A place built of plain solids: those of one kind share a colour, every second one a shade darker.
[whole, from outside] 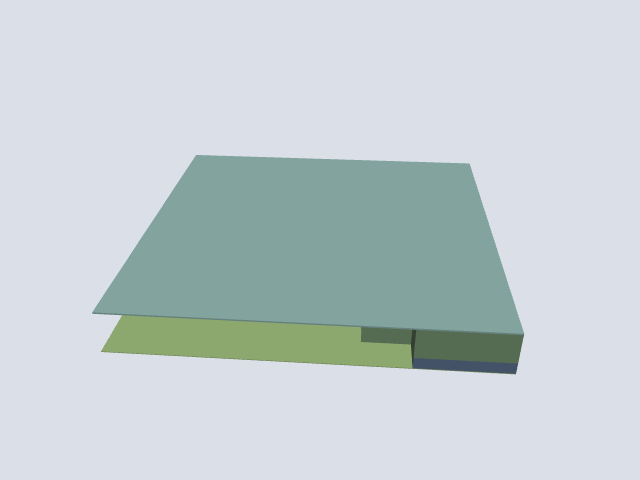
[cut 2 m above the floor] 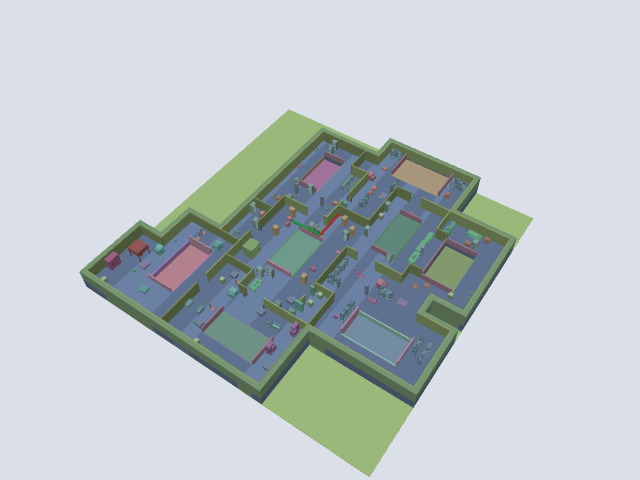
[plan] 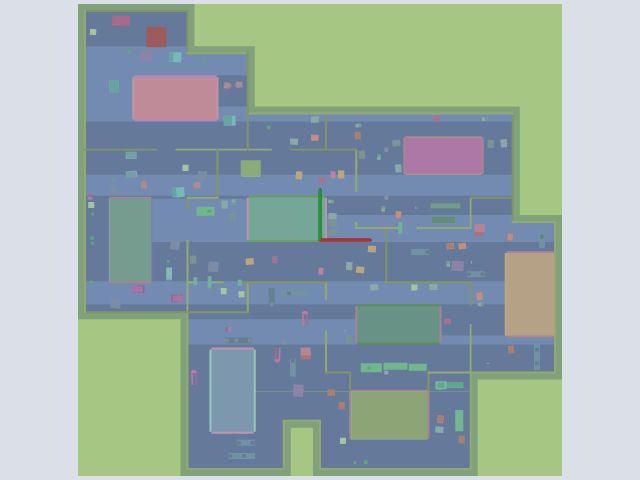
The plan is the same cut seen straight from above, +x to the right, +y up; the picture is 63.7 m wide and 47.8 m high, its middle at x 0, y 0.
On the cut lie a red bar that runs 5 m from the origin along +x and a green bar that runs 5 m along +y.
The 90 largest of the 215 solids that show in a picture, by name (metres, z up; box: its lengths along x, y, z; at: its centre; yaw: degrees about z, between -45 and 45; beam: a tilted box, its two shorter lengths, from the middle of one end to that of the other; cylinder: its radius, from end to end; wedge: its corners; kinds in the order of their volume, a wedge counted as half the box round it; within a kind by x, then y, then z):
{
 "floor_1": {"box": [3.0, 8.2, 1.5], "at": [-22.6, 0.0, -0.75]},
 "floor_2": {"box": [5.6, 4.6, 1.5], "at": [-21.3, 14.1, -0.75]},
 "floor_3": {"box": [11.6, 4.2, 1.5], "at": [-18.3, 21.4, -0.75]},
 "floor_4": {"box": [17.0, 0.3, 1.5], "at": [-15.6, 4.25, -0.75]},
 "floor_5": {"box": [17.6, 2.9, 1.5], "at": [-15.3, 17.85, -0.75]},
 "floor_6": {"box": [2.9, 8.2, 1.5], "at": [-12.45, -15.0, -0.75]},
 "floor_7": {"box": [9.6, 4.3, 1.5], "at": [-11.9, 1.95, -0.75]},
 "floor_8": {"box": [27.8, 1.5, 1.5], "at": [-10.2, -7.15, -0.75]},
 "floor_9": {"box": [11.0, 4.4, 1.5], "at": [-8.4, -21.3, -0.75]},
 "floor_10": {"box": [3.8, 3.1, 1.5], "at": [-8.4, 14.85, -0.75]},
 "floor_11": {"box": [32.6, 3.8, 1.5], "at": [-7.8, 8.4, -0.75]},
 "floor_12": {"box": [17.6, 2.5, 1.5], "at": [-5.1, -9.15, -0.75]},
 "floor_13": {"box": [42.5, 2.3, 1.5], "at": [-2.85, -5.25, -0.75]},
 "floor_14": {"box": [44.0, 2.1, 1.5], "at": [-2.1, 5.45, -0.75]},
 "floor_15": {"box": [44.0, 1.5, 1.5], "at": [-2.1, 11.05, -0.75]},
 "floor_16": {"box": [9.5, 3.6, 1.5], "at": [-1.65, -16.9, -0.75]},
 "floor_17": {"box": [35.1, 2.8, 1.5], "at": [0.85, -2.7, -0.75]},
 "floor_18": {"box": [3.8, 1.2, 1.5], "at": [1.2, -19.3, -0.75]},
 "floor_19": {"box": [40.8, 1.1, 1.5], "at": [3.7, -0.75, -0.75]},
 "floor_20": {"box": [22.1, 1.2, 1.5], "at": [4.65, -14.5, -0.75]},
 "floor_21": {"box": [30.2, 1.5, 1.5], "at": [4.8, 12.55, -0.75]},
 "floor_22": {"box": [38.0, 0.5, 1.5], "at": [5.1, -10.65, -0.75]},
 "floor_23": {"box": [16.4, 3.6, 1.5], "at": [7.5, -21.7, -0.75]},
 "floor_24": {"box": [30.5, 3.0, 1.5], "at": [8.85, -12.4, -0.75]},
 "floor_25": {"box": [19.4, 1.9, 1.5], "at": [10.2, 3.45, -0.75]},
 "floor_26": {"box": [23.6, 2.7, 1.5], "at": [12.3, 1.15, -0.75]},
 "floor_27": {"box": [5.0, 4.8, 1.5], "at": [13.2, -17.5, -0.75]},
 "floor_28": {"box": [6.5, 3.1, 1.5], "at": [15.15, -7.95, -0.75]},
 "floor_29": {"box": [12.2, 0.9, 1.5], "at": [18.0, -9.95, -0.75]},
 "floor_30": {"box": [3.8, 3.8, 1.5], "at": [18.0, 8.4, -0.75]},
 "wall_rim_1": {"box": [0.6, 30.2, 5.5], "at": [-23.8, 7.8, 1.25]},
 "wall_rim_2": {"box": [10.8, 0.6, 5.5], "at": [-18.7, -7.6, 1.25]},
 "wall_rim_3": {"box": [11.6, 0.6, 5.5], "at": [-18.3, 23.2, 1.25]},
 "wall_rim_4": {"box": [0.6, 15.0, 5.5], "at": [-13.6, -15.4, 1.25]},
 "wall_rim_5": {"box": [0.6, 3.6, 5.5], "at": [-12.8, 21.1, 1.25]},
 "wall_rim_6": {"box": [6.6, 0.6, 5.5], "at": [-9.8, 19.0, 1.25]},
 "wall_rim_7": {"box": [11.0, 0.6, 5.5], "at": [-8.4, -23.2, 1.25]},
 "wall_rim_8": {"box": [0.6, 5.4, 5.5], "at": [-6.8, 16.0, 1.25]},
 "wall_rim_9": {"box": [0.6, 4.2, 5.5], "at": [-3.2, -20.8, 1.25]},
 "wall_rim_10": {"box": [3.4, 0.6, 5.5], "at": [-1.8, -18.4, 1.25]},
 "wall_rim_11": {"box": [0.6, 4.2, 5.5], "at": [-0.4, -20.8, 1.25]},
 "wall_rim_12": {"box": [27.0, 0.6, 5.5], "at": [6.4, 13.0, 1.25]},
 "wall_rim_13": {"box": [16.4, 0.6, 5.5], "at": [7.5, -23.2, 1.25]},
 "wall_rim_14": {"box": [0.6, 9.0, 5.5], "at": [15.4, -18.4, 1.25]},
 "wall_rim_15": {"box": [9.0, 0.6, 5.5], "at": [19.6, -13.6, 1.25]},
 "wall_rim_16": {"box": [0.6, 10.2, 5.5], "at": [19.6, 7.6, 1.25]},
 "wall_rim_17": {"box": [4.8, 0.6, 5.5], "at": [21.7, 2.2, 1.25]},
 "wall_rim_18": {"box": [0.6, 15.2, 5.5], "at": [23.8, -5.7, 1.25]},
 "ceil_all_1": {"box": [48.2, 47.0, 0.2], "at": [0.0, 0.0, 4.1]},
 "wall_1": {"box": [0.2, 30.2, 5.5], "at": [-23.4, 7.8, 1.25]},
 "wall_2": {"box": [7.3, 0.2, 5.5], "at": [-19.85, 9.0, 1.25]},
 "wall_3": {"box": [10.4, 0.2, 5.5], "at": [-18.3, 22.8, 1.25]},
 "wall_4": {"box": [16.4, 0.2, 5.5], "at": [-15.3, -7.2, 1.25]},
 "wall_5": {"box": [0.2, 22.9, 5.5], "at": [-13.2, -11.45, 1.25]},
 "wall_6": {"box": [0.2, 4.4, 5.5], "at": [-13.2, 20.7, 1.25]},
 "wall_7": {"box": [0.2, 5.0, 5.5], "at": [-10.2, 6.6, 1.25]},
 "wall_8": {"box": [6.2, 0.2, 5.5], "at": [-10.2, 18.6, 1.25]},
 "wall_9": {"box": [9.6, 0.2, 5.5], "at": [-9.6, 9.0, 1.25]},
 "wall_10": {"box": [9.8, 0.2, 5.5], "at": [-8.4, -22.8, 1.25]},
 "wall_11": {"box": [0.2, 9.8, 5.5], "at": [-7.2, 13.8, 1.25]},
 "wall_12": {"box": [0.2, 5.0, 5.5], "at": [-3.6, -20.4, 1.25]},
 "wall_13": {"box": [8.5, 0.2, 5.5], "at": [-3.55, -4.2, 1.25]},
 "wall_14": {"box": [0.2, 5.0, 5.5], "at": [0.0, -20.4, 1.25]},
 "wall_15": {"box": [6.7, 0.2, 5.5], "at": [0.35, 9.0, 1.25]},
 "wall_16": {"box": [0.2, 4.3, 5.5], "at": [0.6, -11.15, 1.25]},
 "wall_17": {"box": [0.2, 3.8, 5.5], "at": [0.6, 10.8, 1.25]},
 "wall_18": {"box": [0.2, 4.3, 5.5], "at": [3.6, 6.95, 1.25]},
 "wall_19": {"box": [4.3, 0.2, 5.5], "at": [5.65, 1.2, 1.25]},
 "wall_20": {"box": [26.6, 0.2, 5.5], "at": [6.0, 12.6, 1.25]},
 "wall_21": {"box": [0.2, 5.6, 5.5], "at": [6.6, -1.5, 1.25]},
 "wall_22": {"box": [15.2, 0.2, 5.5], "at": [7.5, -22.8, 1.25]},
 "wall_23": {"box": [8.6, 0.2, 5.5], "at": [10.8, -4.2, 1.25]},
 "wall_24": {"box": [5.5, 0.2, 5.5], "at": [12.35, 1.2, 1.25]},
 "wall_25": {"box": [0.2, 14.5, 5.5], "at": [15.0, -15.65, 1.25]},
 "wall_26": {"box": [12.8, 0.2, 5.5], "at": [17.1, -13.2, 1.25]},
 "wall_27": {"box": [4.4, 0.2, 5.5], "at": [17.1, 4.2, 1.25]},
 "wall_28": {"box": [0.2, 11.0, 5.5], "at": [19.2, 7.2, 1.25]},
 "wall_29": {"box": [4.4, 0.2, 5.5], "at": [21.3, 1.8, 1.25]},
 "wall_30": {"box": [0.2, 15.2, 5.5], "at": [23.4, -5.7, 1.25]},
 "floor_base_1": {"box": [48.2, 47.0, 0.1], "at": [0.0, 0.0, -1.55]},
 "floor_oven_bed_1": {"box": [7.6, 4.2, 1.5], "at": [-3.3, 2.1, -0.75]},
 "floor_oven_bed_2": {"box": [8.2, 3.6, 1.5], "at": [7.8, -8.4, -0.75]},
 "floor_mixer_bed_1": {"box": [4.2, 8.2, 1.5], "at": [-18.9, 0.0, -0.75]},
 "floor_dock_well_1": {"box": [4.7, 8.2, 1.34], "at": [20.95, -5.4, -0.83]},
 "floor_belt_bed_1": {"box": [7.6, 4.7, 0.86], "at": [6.9, -17.45, -1.07]},
 "floor_pallet_well_1": {"box": [4.2, 8.2, 0.7], "at": [-8.7, -15.0, -1.15]},
 "floor_cooler_base_1": {"box": [7.6, 3.6, 0.76], "at": [12.3, 8.4, -1.12]},
 "floor_silo_bed_1": {"box": [8.2, 4.2, 0.6], "at": [-14.4, 14.1, -1.2]},
 "silo_1": {"box": [2.0, 2.0, 1.85], "at": [-16.3, 20.2, 2.17]},
 "rackoven_1": {"box": [2.0, 1.6, 2.3], "at": [-6.9, 7.16, 1.25]}
}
